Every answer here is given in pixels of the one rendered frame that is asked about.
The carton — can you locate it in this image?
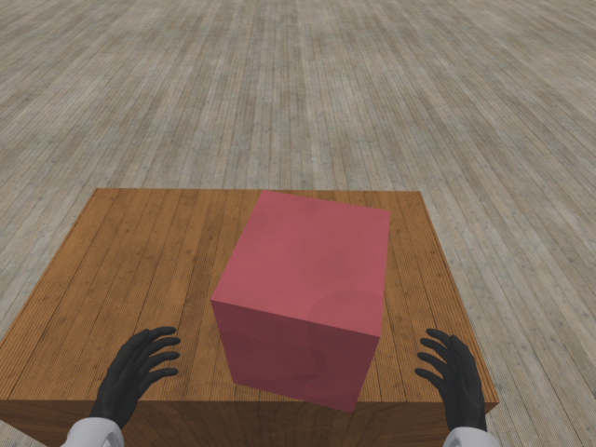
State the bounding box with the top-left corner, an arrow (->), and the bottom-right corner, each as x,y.
210,190 -> 390,413

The left robot hand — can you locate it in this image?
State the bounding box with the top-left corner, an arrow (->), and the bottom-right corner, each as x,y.
88,327 -> 181,430

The left robot forearm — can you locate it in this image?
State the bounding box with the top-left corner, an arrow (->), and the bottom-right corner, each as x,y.
61,417 -> 124,447

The right robot forearm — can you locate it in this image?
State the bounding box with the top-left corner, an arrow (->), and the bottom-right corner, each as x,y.
443,427 -> 500,447

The pedestal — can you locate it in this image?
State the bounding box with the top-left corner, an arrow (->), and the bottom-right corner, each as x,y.
0,188 -> 500,447

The right robot hand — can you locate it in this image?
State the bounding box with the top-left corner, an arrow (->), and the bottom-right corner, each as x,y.
414,329 -> 487,432

